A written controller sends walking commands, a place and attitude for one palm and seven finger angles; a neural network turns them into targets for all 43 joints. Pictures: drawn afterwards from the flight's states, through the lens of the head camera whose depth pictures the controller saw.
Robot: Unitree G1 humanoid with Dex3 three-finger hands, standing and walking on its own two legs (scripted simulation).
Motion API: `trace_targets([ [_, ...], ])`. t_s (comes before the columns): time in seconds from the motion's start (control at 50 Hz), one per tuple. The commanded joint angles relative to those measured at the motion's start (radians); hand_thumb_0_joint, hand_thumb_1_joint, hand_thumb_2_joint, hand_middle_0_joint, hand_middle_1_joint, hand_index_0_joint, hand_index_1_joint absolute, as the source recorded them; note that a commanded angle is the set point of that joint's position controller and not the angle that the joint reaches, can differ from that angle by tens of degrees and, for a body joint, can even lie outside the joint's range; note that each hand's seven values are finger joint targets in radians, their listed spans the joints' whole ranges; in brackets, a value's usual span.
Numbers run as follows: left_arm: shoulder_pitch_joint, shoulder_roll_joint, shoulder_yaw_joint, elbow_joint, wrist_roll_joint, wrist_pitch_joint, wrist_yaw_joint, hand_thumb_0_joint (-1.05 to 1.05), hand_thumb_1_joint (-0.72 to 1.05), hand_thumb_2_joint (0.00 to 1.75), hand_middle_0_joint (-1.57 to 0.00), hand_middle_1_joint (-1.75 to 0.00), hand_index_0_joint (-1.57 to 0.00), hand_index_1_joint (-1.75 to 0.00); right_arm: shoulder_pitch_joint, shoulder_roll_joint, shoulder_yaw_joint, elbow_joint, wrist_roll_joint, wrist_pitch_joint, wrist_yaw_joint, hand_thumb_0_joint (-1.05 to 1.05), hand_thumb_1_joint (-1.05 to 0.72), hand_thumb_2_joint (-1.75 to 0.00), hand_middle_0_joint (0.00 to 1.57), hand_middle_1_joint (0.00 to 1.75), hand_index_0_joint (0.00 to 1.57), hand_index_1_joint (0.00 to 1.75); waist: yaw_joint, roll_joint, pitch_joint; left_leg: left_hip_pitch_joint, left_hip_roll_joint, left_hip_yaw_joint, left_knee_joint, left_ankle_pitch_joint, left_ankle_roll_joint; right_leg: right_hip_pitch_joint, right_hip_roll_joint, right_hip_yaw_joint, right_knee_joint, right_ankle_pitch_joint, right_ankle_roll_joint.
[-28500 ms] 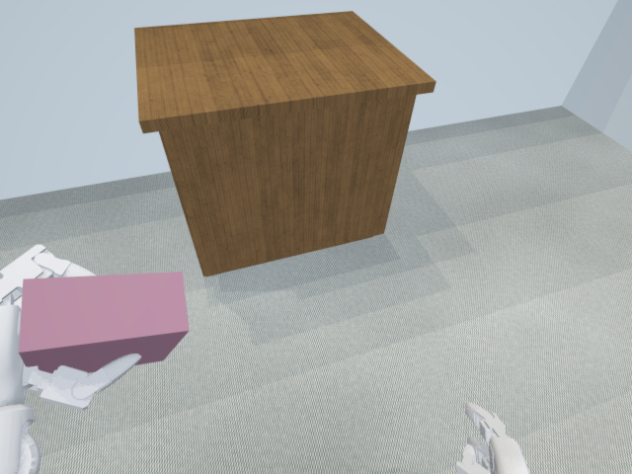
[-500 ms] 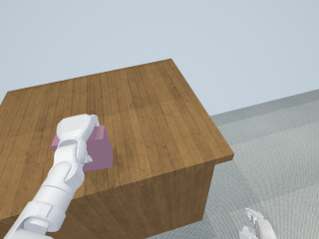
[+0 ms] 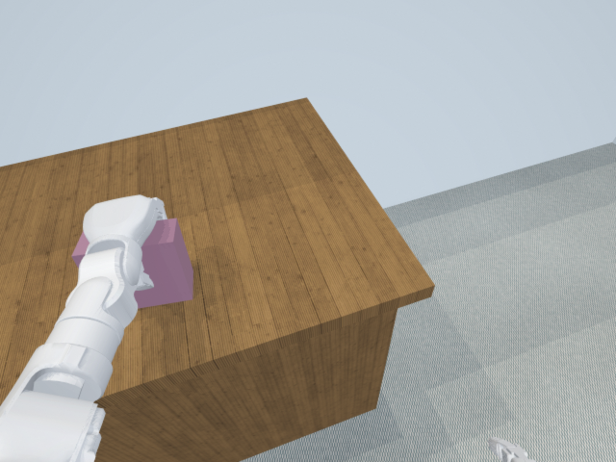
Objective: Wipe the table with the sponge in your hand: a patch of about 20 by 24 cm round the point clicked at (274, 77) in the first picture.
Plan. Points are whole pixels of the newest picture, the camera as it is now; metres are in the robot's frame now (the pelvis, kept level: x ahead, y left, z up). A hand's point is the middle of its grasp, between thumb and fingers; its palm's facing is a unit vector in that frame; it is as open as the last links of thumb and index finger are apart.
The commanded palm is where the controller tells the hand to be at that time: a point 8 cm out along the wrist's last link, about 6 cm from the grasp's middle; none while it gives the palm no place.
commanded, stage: wipe forward along the middle lane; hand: left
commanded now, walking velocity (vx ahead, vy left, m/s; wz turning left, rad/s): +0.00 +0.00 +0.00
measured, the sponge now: (144, 275) +0.36 +0.29 +0.03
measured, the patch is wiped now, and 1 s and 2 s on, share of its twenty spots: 0.95 0.95 0.95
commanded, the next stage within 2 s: slide back across to the first lane in 0.54 s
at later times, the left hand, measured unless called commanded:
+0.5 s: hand (135, 224) +0.42 +0.30 +0.08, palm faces -0.10 -0.02 -0.99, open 9.8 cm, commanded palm +0.41 +0.31 +0.12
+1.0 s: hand (100, 218) +0.43 +0.36 +0.09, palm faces -0.10 -0.01 -0.99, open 9.8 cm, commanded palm +0.41 +0.35 +0.14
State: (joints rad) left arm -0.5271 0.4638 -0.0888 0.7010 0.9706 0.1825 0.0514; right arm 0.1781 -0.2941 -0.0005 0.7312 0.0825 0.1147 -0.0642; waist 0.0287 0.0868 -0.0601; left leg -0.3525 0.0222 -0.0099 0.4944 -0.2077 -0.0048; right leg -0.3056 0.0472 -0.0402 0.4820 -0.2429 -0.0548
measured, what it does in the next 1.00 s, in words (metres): stands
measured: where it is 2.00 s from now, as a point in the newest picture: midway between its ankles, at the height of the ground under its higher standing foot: outside the picture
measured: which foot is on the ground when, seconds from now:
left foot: down 0.00-1.00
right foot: down 0.00-1.00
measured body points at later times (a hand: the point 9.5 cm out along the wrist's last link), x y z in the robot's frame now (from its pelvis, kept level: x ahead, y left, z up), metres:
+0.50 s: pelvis +0.01 +0.01 +0.00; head +0.04 -0.01 +0.45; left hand +0.42 +0.30 +0.14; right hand +0.11 -0.26 -0.13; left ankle +0.03 +0.13 -0.74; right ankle +0.00 -0.08 -0.74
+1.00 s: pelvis +0.02 +0.03 +0.00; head +0.06 +0.02 +0.45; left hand +0.43 +0.35 +0.14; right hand +0.12 -0.24 -0.13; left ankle +0.03 +0.13 -0.74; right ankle +0.00 -0.08 -0.74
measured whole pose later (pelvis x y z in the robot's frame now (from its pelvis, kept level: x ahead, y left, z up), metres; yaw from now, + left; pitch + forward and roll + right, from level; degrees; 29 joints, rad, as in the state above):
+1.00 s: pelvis +0.02 +0.03 +0.00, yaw -1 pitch +7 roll -1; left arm -0.62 0.60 0.04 0.87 1.02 0.12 0.06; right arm 0.23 -0.29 -0.01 0.72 0.08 0.14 -0.04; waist -0.02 0.06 -0.07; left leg -0.38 0.00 0.02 0.50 -0.24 0.03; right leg -0.32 0.03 -0.01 0.44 -0.24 -0.01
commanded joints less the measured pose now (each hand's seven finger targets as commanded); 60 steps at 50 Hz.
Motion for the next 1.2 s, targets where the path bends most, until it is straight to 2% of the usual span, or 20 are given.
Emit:
trace_targets([
  [0.0, -0.320, 0.261, 0.081, -0.033, 0.051, 0.006, 0.058, 0.00, 0.10, 1.30, -1.20, -1.60, -1.20, -1.60, -0.075, -0.123, -0.039, -0.125, -0.001, -0.036, -0.005, 0.00, -0.90, -0.90, 0.20, 0.30, 0.20, 0.30, -0.018, -0.133, -0.188, 0.046, -0.053, 0.013, -0.035, 0.036, 0.065, 0.055, -0.016, 0.076, -0.105, 0.106, 0.008],
  [0.08, -0.354, 0.287, 0.106, -0.029, 0.054, -0.012, 0.068, 0.00, 0.10, 1.30, -1.20, -1.60, -1.20, -1.60, -0.073, -0.124, -0.042, -0.122, -0.001, -0.034, -0.002, 0.00, -0.90, -0.90, 0.20, 0.30, 0.20, 0.30, -0.014, -0.113, -0.222, 0.047, -0.049, 0.014, -0.030, 0.060, 0.064, 0.060, -0.019, 0.086, -0.100, 0.149, 0.005],
  [0.14, -0.369, 0.283, 0.091, 0.016, 0.057, -0.016, 0.075, 0.00, 0.10, 1.30, -1.20, -1.60, -1.20, -1.60, -0.049, -0.128, -0.043, -0.115, -0.001, -0.030, 0.002, 0.00, -0.90, -0.90, 0.20, 0.30, 0.20, 0.30, -0.031, -0.138, -0.202, 0.025, -0.048, 0.021, -0.021, 0.050, 0.066, 0.055, -0.023, 0.079, -0.095, 0.156, 0.013],
  [0.18, -0.383, 0.310, 0.114, 0.016, 0.057, -0.018, 0.073, 0.00, 0.10, 1.30, -1.20, -1.60, -1.20, -1.60, -0.056, -0.128, -0.040, -0.118, -0.001, -0.028, 0.002, 0.00, -0.90, -0.90, 0.20, 0.30, 0.20, 0.30, -0.020, -0.124, -0.224, 0.026, -0.048, 0.016, -0.028, 0.064, 0.065, 0.066, -0.023, 0.084, -0.094, 0.173, 0.008],
  [0.24, -0.435, 0.291, 0.074, 0.051, 0.071, -0.018, 0.078, 0.00, 0.10, 1.30, -1.20, -1.60, -1.20, -1.60, -0.038, -0.130, -0.042, -0.110, 0.001, -0.026, 0.003, 0.00, -0.90, -0.90, 0.20, 0.30, 0.20, 0.30, -0.049, -0.123, -0.191, 0.018, -0.048, 0.021, -0.021, 0.040, 0.067, 0.028, -0.023, 0.075, -0.097, 0.138, 0.014],
  [0.28, -0.437, 0.318, 0.104, 0.044, 0.074, -0.023, 0.076, 0.00, 0.10, 1.30, -1.20, -1.60, -1.20, -1.60, -0.040, -0.132, -0.042, -0.111, 0.000, -0.025, 0.004, 0.00, -0.90, -0.90, 0.20, 0.30, 0.20, 0.30, -0.032, -0.089, -0.228, 0.026, -0.047, 0.013, -0.027, 0.059, 0.064, 0.036, -0.020, 0.078, -0.093, 0.145, 0.006],
  [0.3, -0.453, 0.299, 0.077, 0.060, 0.078, -0.023, 0.078, 0.00, 0.10, 1.30, -1.20, -1.60, -1.20, -1.60, -0.026, -0.131, -0.043, -0.107, -0.002, -0.023, 0.003, 0.00, -0.90, -0.90, 0.20, 0.30, 0.20, 0.30, -0.048, -0.085, -0.224, 0.037, -0.047, 0.018, -0.017, 0.065, 0.068, 0.029, -0.020, 0.070, -0.087, 0.152, 0.008],
  [0.34, -0.472, 0.309, 0.082, 0.089, 0.078, -0.021, 0.082, 0.00, 0.10, 1.30, -1.20, -1.60, -1.20, -1.60, -0.015, -0.135, -0.045, -0.102, -0.001, -0.023, 0.005, 0.00, -0.90, -0.90, 0.20, 0.30, 0.20, 0.30, -0.056, -0.121, -0.218, 0.018, -0.045, 0.019, -0.014, 0.050, 0.067, 0.023, -0.021, 0.069, -0.089, 0.143, 0.013],
  [0.38, -0.484, 0.361, 0.128, 0.084, 0.072, -0.028, 0.081, 0.00, 0.10, 1.30, -1.20, -1.60, -1.20, -1.60, -0.017, -0.138, -0.043, -0.103, -0.004, -0.023, 0.002, 0.00, -0.90, -0.90, 0.20, 0.30, 0.20, 0.30, -0.043, -0.117, -0.259, 0.013, -0.045, 0.016, -0.015, 0.070, 0.067, 0.051, -0.022, 0.080, -0.088, 0.174, 0.010],
  [0.4, -0.491, 0.366, 0.120, 0.116, 0.078, -0.027, 0.084, 0.00, 0.10, 1.30, -1.20, -1.60, -1.20, -1.60, -0.004, -0.142, -0.044, -0.095, -0.004, -0.020, 0.001, 0.00, -0.90, -0.90, 0.20, 0.30, 0.20, 0.30, -0.056, -0.124, -0.248, 0.009, -0.044, 0.019, -0.009, 0.068, 0.068, 0.044, -0.022, 0.073, -0.081, 0.173, 0.014],
  [0.54, -0.520, 0.337, 0.086, 0.131, 0.097, -0.032, 0.080, 0.00, 0.10, 1.30, -1.20, -1.60, -1.20, -1.60, 0.023, -0.142, -0.050, -0.096, -0.007, -0.015, 0.011, 0.00, -0.90, -0.90, 0.20, 0.30, 0.20, 0.30, -0.063, -0.072, -0.279, 0.027, -0.042, 0.022, 0.006, 0.117, 0.066, 0.030, -0.020, 0.062, -0.066, 0.230, 0.008],
  [0.58, -0.504, 0.363, 0.121, 0.135, 0.096, -0.036, 0.079, 0.00, 0.10, 1.30, -1.20, -1.60, -1.20, -1.60, 0.020, -0.146, -0.050, -0.097, -0.010, -0.013, 0.013, 0.00, -0.90, -0.90, 0.20, 0.30, 0.20, 0.30, -0.048, -0.071, -0.290, 0.023, -0.040, 0.013, 0.000, 0.138, 0.065, 0.037, -0.017, 0.062, -0.066, 0.245, 0.001],
  [0.62, -0.519, 0.352, 0.105, 0.153, 0.091, -0.036, 0.082, 0.00, 0.10, 1.30, -1.20, -1.60, -1.20, -1.60, 0.035, -0.147, -0.053, -0.094, -0.009, -0.010, 0.013, 0.00, -0.90, -0.90, 0.20, 0.30, 0.20, 0.30, -0.063, -0.096, -0.270, 0.022, -0.038, 0.014, 0.003, 0.112, 0.066, 0.019, -0.015, 0.053, -0.068, 0.211, 0.007],
  [0.68, -0.489, 0.438, 0.187, 0.092, 0.083, -0.052, 0.085, 0.00, 0.10, 1.30, -1.20, -1.60, -1.20, -1.60, 0.018, -0.147, -0.053, -0.109, -0.010, -0.008, 0.011, 0.00, -0.90, -0.90, 0.20, 0.30, 0.20, 0.30, -0.017, -0.066, -0.336, 0.034, -0.042, 0.010, -0.008, 0.160, 0.065, 0.087, -0.016, 0.059, -0.062, 0.251, -0.002],
  [0.7, -0.500, 0.437, 0.177, 0.085, 0.089, -0.055, 0.090, 0.00, 0.10, 1.30, -1.20, -1.60, -1.20, -1.60, 0.026, -0.147, -0.055, -0.106, -0.011, -0.007, 0.011, 0.00, -0.90, -0.90, 0.20, 0.30, 0.20, 0.30, -0.030, -0.061, -0.339, 0.054, -0.040, 0.013, -0.002, 0.174, 0.068, 0.085, -0.014, 0.053, -0.054, 0.265, -0.001],
  [0.86, -0.489, 0.475, 0.188, 0.055, 0.090, -0.036, 0.073, 0.00, 0.10, 1.30, -1.20, -1.60, -1.20, -1.60, 0.003, -0.148, -0.051, -0.114, -0.004, -0.007, 0.019, 0.00, -0.90, -0.90, 0.20, 0.30, 0.20, 0.30, -0.022, -0.044, -0.294, 0.075, -0.038, 0.011, -0.033, 0.166, 0.069, 0.095, -0.015, 0.046, -0.081, 0.225, -0.001],
  [0.88, -0.472, 0.513, 0.231, 0.023, 0.082, -0.044, 0.065, 0.00, 0.10, 1.30, -1.20, -1.60, -1.20, -1.60, -0.006, -0.148, -0.050, -0.118, -0.005, -0.009, 0.019, 0.00, -0.90, -0.90, 0.20, 0.30, 0.20, 0.30, 0.004, -0.012, -0.333, 0.092, -0.039, 0.002, -0.038, 0.211, 0.067, 0.125, -0.015, 0.049, -0.074, 0.255, -0.011],
  [1.04, -0.447, 0.437, 0.164, -0.066, 0.049, -0.086, -0.005, 0.00, 0.10, 1.30, -1.20, -1.60, -1.20, -1.60, 0.003, -0.148, -0.056, -0.129, -0.001, -0.015, 0.008, 0.00, -0.90, -0.90, 0.20, 0.30, 0.20, 0.30, -0.040, -0.034, -0.279, 0.186, -0.027, -0.013, -0.034, 0.256, 0.073, 0.065, -0.007, 0.029, -0.101, 0.257, -0.009],
  [1.14, -0.424, 0.417, 0.158, -0.125, 0.059, -0.121, -0.018, 0.00, 0.10, 1.30, -1.20, -1.60, -1.20, -1.60, 0.005, -0.145, -0.062, -0.127, -0.007, -0.013, 0.013, 0.00, -0.90, -0.90, 0.20, 0.30, 0.20, 0.30, -0.029, 0.016, -0.290, 0.235, -0.024, -0.027, -0.021, 0.341, 0.061, 0.032, -0.003, 0.018, -0.088, 0.275, -0.020],
  [1.18, -0.397, 0.455, 0.209, -0.172, 0.051, -0.135, -0.015, 0.00, 0.10, 1.30, -1.20, -1.60, -1.20, -1.60, -0.010, -0.144, -0.061, -0.137, -0.009, -0.010, 0.015, 0.00, -0.90, -0.90, 0.20, 0.30, 0.20, 0.30, -0.007, 0.033, -0.334, 0.249, -0.021, -0.038, -0.020, 0.423, 0.053, 0.060, -0.002, 0.021, -0.079, 0.316, -0.028],
])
